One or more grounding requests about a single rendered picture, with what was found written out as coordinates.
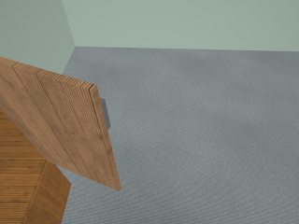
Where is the cupboard door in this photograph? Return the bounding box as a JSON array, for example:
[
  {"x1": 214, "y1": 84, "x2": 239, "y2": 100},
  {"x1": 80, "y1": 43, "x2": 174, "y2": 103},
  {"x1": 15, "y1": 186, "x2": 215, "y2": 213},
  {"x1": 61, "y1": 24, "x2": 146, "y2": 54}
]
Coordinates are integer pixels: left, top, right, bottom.
[{"x1": 0, "y1": 57, "x2": 121, "y2": 191}]

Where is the handle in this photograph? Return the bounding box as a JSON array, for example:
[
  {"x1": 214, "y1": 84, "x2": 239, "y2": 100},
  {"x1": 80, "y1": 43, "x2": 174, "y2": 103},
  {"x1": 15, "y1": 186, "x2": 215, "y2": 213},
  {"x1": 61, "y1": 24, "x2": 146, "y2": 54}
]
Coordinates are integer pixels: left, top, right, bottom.
[{"x1": 100, "y1": 98, "x2": 111, "y2": 130}]

